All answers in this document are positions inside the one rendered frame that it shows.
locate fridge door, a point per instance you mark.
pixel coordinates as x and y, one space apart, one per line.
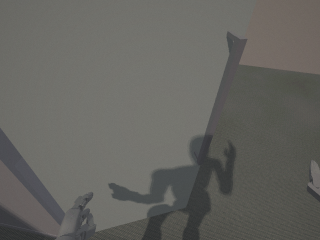
114 96

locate handle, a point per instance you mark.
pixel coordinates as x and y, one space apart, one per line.
227 79

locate left robot hand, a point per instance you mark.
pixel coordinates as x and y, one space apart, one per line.
74 217

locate right robot hand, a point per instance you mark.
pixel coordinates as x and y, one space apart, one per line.
313 187

